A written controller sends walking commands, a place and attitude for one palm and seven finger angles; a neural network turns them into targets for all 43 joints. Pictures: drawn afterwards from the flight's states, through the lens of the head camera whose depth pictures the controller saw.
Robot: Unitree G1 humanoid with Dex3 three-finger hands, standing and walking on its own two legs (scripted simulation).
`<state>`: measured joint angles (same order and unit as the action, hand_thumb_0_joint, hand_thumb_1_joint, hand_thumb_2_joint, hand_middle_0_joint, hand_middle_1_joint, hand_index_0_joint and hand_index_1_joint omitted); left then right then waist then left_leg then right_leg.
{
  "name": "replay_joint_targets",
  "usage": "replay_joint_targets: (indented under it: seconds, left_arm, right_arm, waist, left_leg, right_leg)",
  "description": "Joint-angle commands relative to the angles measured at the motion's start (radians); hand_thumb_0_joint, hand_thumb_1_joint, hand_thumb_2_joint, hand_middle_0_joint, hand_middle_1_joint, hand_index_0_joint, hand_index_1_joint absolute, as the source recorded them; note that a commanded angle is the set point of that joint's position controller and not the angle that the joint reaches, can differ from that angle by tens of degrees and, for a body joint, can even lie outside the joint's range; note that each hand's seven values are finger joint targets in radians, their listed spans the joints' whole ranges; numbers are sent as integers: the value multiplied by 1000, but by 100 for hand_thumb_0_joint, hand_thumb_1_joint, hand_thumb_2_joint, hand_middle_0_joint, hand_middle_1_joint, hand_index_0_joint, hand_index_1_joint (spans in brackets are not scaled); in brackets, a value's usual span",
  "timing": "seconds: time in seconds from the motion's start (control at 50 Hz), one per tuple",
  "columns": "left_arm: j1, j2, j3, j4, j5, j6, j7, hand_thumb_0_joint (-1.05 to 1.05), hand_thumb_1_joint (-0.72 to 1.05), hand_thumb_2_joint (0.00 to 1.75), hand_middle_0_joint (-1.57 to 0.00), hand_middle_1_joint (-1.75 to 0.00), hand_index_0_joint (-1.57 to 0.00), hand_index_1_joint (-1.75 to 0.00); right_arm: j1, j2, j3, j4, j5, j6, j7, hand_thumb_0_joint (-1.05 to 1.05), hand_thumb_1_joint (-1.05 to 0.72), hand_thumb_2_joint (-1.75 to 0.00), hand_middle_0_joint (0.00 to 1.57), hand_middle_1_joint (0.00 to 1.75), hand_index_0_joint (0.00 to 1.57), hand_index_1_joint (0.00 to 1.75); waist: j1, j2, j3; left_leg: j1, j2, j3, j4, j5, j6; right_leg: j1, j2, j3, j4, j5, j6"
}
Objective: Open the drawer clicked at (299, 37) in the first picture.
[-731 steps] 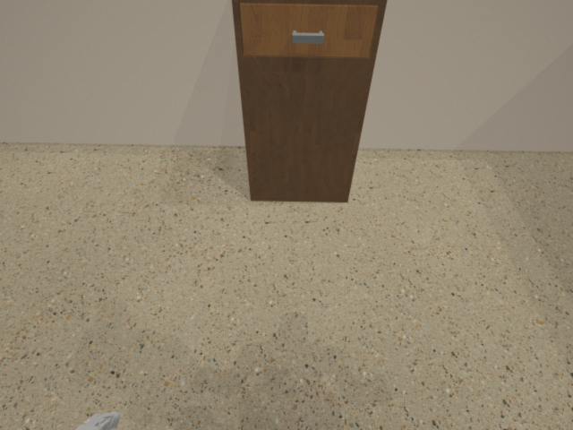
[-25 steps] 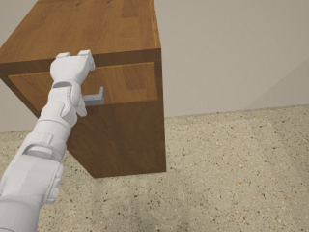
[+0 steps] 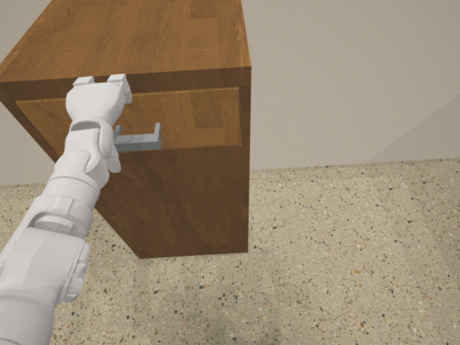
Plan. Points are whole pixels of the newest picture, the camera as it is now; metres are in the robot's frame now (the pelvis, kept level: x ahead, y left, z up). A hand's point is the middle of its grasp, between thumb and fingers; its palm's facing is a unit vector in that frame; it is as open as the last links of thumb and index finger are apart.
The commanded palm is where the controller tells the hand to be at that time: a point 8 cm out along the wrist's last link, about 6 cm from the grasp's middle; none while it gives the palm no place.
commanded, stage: move the hooked fingers above the handle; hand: left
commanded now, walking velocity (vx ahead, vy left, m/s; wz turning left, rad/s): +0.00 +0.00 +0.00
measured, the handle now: (136, 135) +0.52 +0.21 +0.05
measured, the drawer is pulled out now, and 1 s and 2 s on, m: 0.00 0.00 0.00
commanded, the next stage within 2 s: none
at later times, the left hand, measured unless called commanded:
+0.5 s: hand (87, 134) +0.45 +0.27 +0.12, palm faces -0.01 +0.05 -1.00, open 13.8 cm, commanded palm +0.44 +0.22 +0.16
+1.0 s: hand (97, 143) +0.45 +0.26 +0.10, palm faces -0.10 +0.02 -0.99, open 13.7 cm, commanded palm +0.43 +0.22 +0.16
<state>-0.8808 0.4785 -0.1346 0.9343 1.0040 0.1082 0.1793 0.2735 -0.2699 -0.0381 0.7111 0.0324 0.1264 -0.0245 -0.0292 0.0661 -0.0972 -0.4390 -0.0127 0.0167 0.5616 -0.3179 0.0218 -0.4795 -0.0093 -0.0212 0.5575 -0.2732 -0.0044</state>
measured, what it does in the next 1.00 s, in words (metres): stands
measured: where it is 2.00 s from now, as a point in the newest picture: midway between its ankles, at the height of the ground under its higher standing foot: outside the picture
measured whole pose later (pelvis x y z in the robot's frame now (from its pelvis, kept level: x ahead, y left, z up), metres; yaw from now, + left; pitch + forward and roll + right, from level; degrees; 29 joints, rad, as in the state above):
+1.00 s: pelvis +0.01 +0.00 +0.00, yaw -1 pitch +10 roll +0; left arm -0.74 0.51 -0.11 0.85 0.97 0.17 0.05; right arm 0.26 -0.25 0.00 0.68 0.05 0.17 -0.05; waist -0.01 0.09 -0.09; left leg -0.38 -0.01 0.03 0.52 -0.31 0.02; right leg -0.43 0.00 -0.01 0.52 -0.27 0.00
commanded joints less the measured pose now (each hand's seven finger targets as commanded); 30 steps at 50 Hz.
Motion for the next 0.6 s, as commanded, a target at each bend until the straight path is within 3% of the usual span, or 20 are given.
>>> replay_joint_targets:
  seconds: [0.0,0.04,0.06,0.08,0.1,0.12,0.14,0.18,0.2,0.26,0.32,0.38,0.42,0.46,0.48,0.5,0.52,0.54,0.56,0.58]
  left_arm:
    - [-290,128,13,-167,-20,5,-131,0,-50,30,-30,-120,-30,-120]
    - [-255,61,-43,-163,-28,-24,-185,0,-50,30,-30,-120,-30,-120]
    - [-236,39,-51,-188,-36,-58,-204,0,-50,30,-30,-120,-30,-120]
    - [-262,76,-19,-228,-43,-97,-205,0,-50,30,-30,-120,-30,-120]
    - [-243,150,50,-250,-36,-134,-198,0,-50,30,-30,-120,-30,-120]
    - [-280,199,85,-288,-29,-171,-180,0,-50,30,-30,-120,-30,-120]
    - [-318,231,117,-328,-23,-204,-153,0,-50,30,-30,-120,-30,-120]
    - [-375,390,258,-419,0,-254,-65,0,-50,30,-30,-120,-30,-120]
    - [-382,420,295,-441,20,-262,-15,0,-50,30,-30,-120,-30,-120]
    - [-395,436,328,-486,51,-226,122,0,-50,30,-30,-120,-30,-120]
    - [-376,365,256,-380,60,-112,170,0,-50,30,-30,-120,-30,-120]
    - [-315,251,133,-247,24,16,81,0,-50,30,-30,-120,-30,-120]
    - [-258,108,-3,-197,-27,80,-34,0,-50,30,-30,-120,-30,-120]
    - [-284,-32,-144,-223,-67,79,-157,0,-50,30,-30,-120,-30,-120]
    - [-325,-32,-154,-288,-82,47,-205,0,-50,30,-30,-120,-30,-120]
    - [-298,10,-121,-329,-84,9,-244,0,-50,30,-30,-120,-30,-120]
    - [-342,0,-136,-384,-91,-44,-276,0,-50,30,-30,-120,-30,-120]
    - [-342,66,-74,-423,-90,-104,-288,0,-50,30,-30,-120,-30,-120]
    - [-356,80,-65,-474,-93,-163,-288,0,-50,30,-30,-120,-30,-120]
    - [-375,162,19,-505,-81,-216,-263,0,-50,30,-30,-120,-30,-120]
  right_arm:
    - [43,-150,-48,-123,-4,1,-18,0,-90,-90,20,30,20,30]
    - [21,-146,-36,-142,-2,10,-26,0,-90,-90,20,30,20,30]
    - [16,-142,-36,-155,1,5,-27,0,-90,-90,20,30,20,30]
    - [11,-140,-32,-159,1,2,-31,0,-90,-90,20,30,20,30]
    - [15,-138,-33,-165,-2,2,-36,0,-90,-90,20,30,20,30]
    - [13,-134,-29,-173,-2,1,-41,0,-90,-90,20,30,20,30]
    - [18,-125,-29,-179,-4,-3,-44,0,-90,-90,20,30,20,30]
    - [22,-114,-35,-177,-13,-13,-48,0,-90,-90,20,30,20,30]
    - [25,-101,-35,-175,-18,-19,-48,0,-90,-90,20,30,20,30]
    - [15,-88,-42,-154,-21,-43,-36,0,-90,-90,20,30,20,30]
    - [19,-100,-47,-111,-18,-53,-22,0,-90,-90,20,30,20,30]
    - [18,-126,-53,-98,-4,-38,-13,0,-90,-90,20,30,20,30]
    - [11,-143,-53,-111,11,-21,-15,0,-90,-90,20,30,20,30]
    - [-5,-150,-50,-131,19,-13,-29,0,-90,-90,20,30,20,30]
    - [-9,-156,-47,-131,13,-16,-36,0,-90,-90,20,30,20,30]
    - [-13,-157,-46,-134,6,-13,-43,0,-90,-90,20,30,20,30]
    - [-21,-155,-37,-141,-1,-19,-48,0,-90,-90,20,30,20,30]
    - [-14,-147,-37,-139,-8,-20,-54,0,-90,-90,20,30,20,30]
    - [-12,-140,-34,-148,-13,-23,-58,0,-90,-90,20,30,20,30]
    - [4,-128,-35,-146,-15,-25,-60,0,-90,-90,20,30,20,30]
  waist:
    - [-29,-147,-372]
    - [-43,-192,-251]
    - [-35,-202,-218]
    - [-28,-181,-189]
    - [-7,-179,-212]
    - [-2,-156,-219]
    - [6,-133,-246]
    - [39,-50,-340]
    - [54,-4,-383]
    - [60,48,-462]
    - [24,42,-457]
    - [-12,-25,-443]
    - [-46,-116,-360]
    - [-94,-170,-266]
    - [-103,-174,-246]
    - [-87,-156,-256]
    - [-91,-139,-257]
    - [-69,-126,-271]
    - [-58,-94,-284]
    - [-36,-67,-333]
  left_leg:
    - [180,-5,9,-42,456,26]
    - [139,-8,10,-57,376,28]
    - [129,-11,9,-59,352,29]
    - [121,-10,8,-61,329,29]
    - [119,-14,6,-58,316,30]
    - [107,-17,3,-56,318,30]
    - [104,-19,2,-53,322,30]
    - [96,-21,0,-40,367,25]
    - [98,-25,0,-32,407,19]
    - [125,-23,7,-8,516,1]
    - [145,-16,25,-11,516,-4]
    - [162,-8,38,-31,495,6]
    - [168,-8,37,-42,439,20]
    - [186,-9,25,-54,378,30]
    - [195,-13,15,-51,361,36]
    - [204,-20,8,-42,368,39]
    - [200,-32,0,-36,361,42]
    - [205,-32,-12,-28,373,42]
    - [210,-38,-12,-23,388,40]
    - [215,-36,-20,-15,409,35]
  right_leg:
    - [260,30,-10,-37,395,-26]
    - [221,26,-16,-54,349,-22]
    - [208,27,-15,-62,316,-25]
    - [194,26,-9,-61,301,-27]
    - [211,26,-2,-53,288,-29]
    - [218,23,6,-44,290,-32]
    - [230,23,11,-33,291,-34]
    - [275,24,23,-5,315,-39]
    - [290,26,20,14,340,-44]
    - [304,33,11,32,409,-46]
    - [279,35,0,23,427,-37]
    - [289,31,-7,-5,435,-26]
    - [262,31,-12,-43,413,-15]
    - [210,29,-16,-81,363,-10]
    - [191,28,-14,-84,353,-7]
    - [197,28,-8,-74,360,-12]
    - [197,22,-2,-67,357,-13]
    - [206,23,2,-52,361,-20]
    - [213,22,8,-45,369,-25]
    - [230,23,14,-26,369,-29]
